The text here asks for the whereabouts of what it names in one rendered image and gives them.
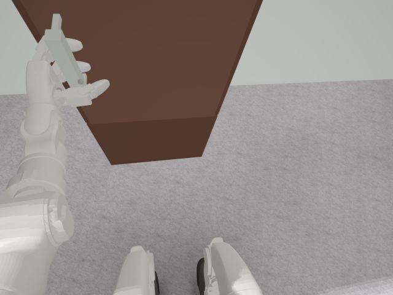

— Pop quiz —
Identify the robot left upper arm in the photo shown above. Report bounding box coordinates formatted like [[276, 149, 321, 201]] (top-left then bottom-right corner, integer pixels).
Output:
[[0, 191, 74, 295]]

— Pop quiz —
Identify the cupboard door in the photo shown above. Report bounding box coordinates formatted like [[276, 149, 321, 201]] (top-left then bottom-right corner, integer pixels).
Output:
[[21, 0, 257, 124]]

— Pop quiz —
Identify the handle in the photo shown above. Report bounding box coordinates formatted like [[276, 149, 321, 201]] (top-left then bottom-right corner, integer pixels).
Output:
[[44, 14, 90, 94]]

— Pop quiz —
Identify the robot right shin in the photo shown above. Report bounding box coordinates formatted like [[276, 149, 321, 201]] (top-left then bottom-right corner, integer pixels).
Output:
[[204, 237, 224, 295]]

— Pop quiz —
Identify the robot left forearm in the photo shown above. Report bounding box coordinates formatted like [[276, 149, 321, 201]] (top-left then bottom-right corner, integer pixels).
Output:
[[0, 103, 68, 201]]

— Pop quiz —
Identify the robot left thigh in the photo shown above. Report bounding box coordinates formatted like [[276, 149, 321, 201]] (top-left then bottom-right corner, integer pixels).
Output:
[[113, 250, 155, 295]]

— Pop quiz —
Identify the robot left hand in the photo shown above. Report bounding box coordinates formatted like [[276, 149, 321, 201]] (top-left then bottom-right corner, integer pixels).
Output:
[[26, 36, 110, 111]]

